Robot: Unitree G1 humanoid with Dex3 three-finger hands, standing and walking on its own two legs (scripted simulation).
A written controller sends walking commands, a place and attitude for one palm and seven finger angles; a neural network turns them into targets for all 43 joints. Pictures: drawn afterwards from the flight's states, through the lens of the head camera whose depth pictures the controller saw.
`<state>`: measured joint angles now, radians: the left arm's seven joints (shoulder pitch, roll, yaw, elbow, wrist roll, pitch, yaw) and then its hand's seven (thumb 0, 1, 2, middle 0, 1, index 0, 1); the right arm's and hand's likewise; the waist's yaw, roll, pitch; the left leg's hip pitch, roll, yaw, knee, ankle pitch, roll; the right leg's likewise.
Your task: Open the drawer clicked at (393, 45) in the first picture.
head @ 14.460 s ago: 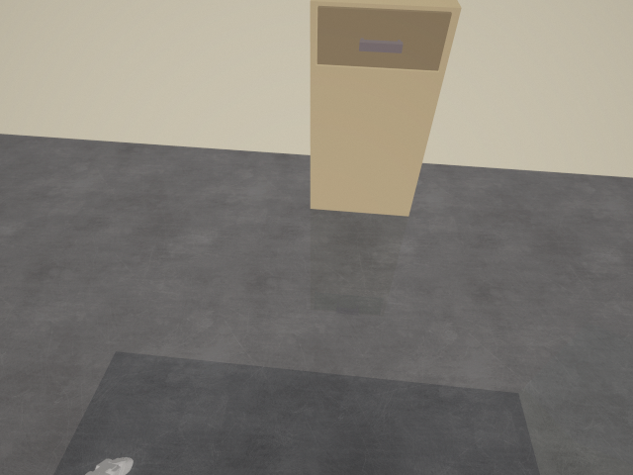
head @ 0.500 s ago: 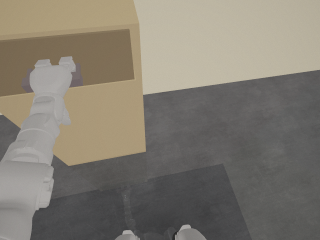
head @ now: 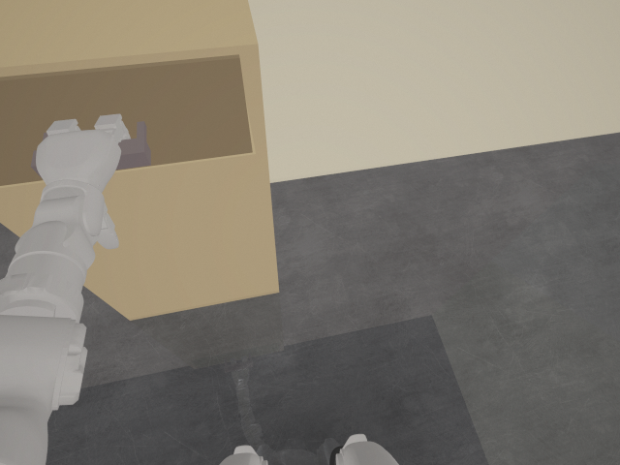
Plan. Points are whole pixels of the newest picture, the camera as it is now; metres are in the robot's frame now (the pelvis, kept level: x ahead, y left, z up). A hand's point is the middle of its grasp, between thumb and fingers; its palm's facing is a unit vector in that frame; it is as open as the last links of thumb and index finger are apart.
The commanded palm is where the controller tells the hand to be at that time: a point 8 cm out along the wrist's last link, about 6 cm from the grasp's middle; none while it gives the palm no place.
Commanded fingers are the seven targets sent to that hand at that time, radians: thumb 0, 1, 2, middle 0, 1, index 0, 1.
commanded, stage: close the thumb around the handle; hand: left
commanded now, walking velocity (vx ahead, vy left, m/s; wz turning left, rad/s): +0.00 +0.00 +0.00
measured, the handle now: (95, 145) +0.54 +0.27 +0.05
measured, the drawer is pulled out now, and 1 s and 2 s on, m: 0.00 0.00 0.11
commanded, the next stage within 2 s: pull the drawer open in 0.74 s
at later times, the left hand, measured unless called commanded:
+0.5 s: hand (103, 182) +0.49 +0.26 +0.03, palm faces -0.04 -0.02 -1.00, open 8.2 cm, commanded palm +0.47 +0.25 +0.09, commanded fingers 0.00 0.84 0.88 -0.40 -1.34 -0.40 -1.34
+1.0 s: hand (100, 185) +0.49 +0.26 +0.03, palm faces -0.04 -0.01 -1.00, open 6.1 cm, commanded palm +0.46 +0.25 +0.09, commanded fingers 0.00 0.90 0.90 -0.40 -1.35 -0.40 -1.35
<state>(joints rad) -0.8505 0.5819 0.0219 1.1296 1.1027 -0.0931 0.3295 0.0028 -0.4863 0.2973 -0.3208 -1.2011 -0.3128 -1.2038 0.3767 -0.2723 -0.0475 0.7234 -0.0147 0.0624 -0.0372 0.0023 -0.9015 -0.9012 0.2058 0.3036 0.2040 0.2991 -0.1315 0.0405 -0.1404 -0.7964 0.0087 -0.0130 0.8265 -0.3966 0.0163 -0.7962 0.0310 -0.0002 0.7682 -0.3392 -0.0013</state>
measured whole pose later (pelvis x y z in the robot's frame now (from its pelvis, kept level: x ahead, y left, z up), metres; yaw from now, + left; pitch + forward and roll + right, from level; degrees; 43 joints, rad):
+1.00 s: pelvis +0.01 +0.01 +0.00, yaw +0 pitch +20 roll -2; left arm -0.80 0.53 0.00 1.09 1.09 -0.03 0.34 0.00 0.65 0.75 -0.35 -1.35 -0.37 -1.35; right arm 0.37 -0.26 -0.06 0.73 -0.02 0.08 -0.02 0.00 -0.90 -0.90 0.21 0.30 0.20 0.30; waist -0.12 0.05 -0.15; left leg -0.74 0.01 0.00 0.80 -0.40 0.03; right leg -0.74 0.03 0.01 0.74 -0.34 0.01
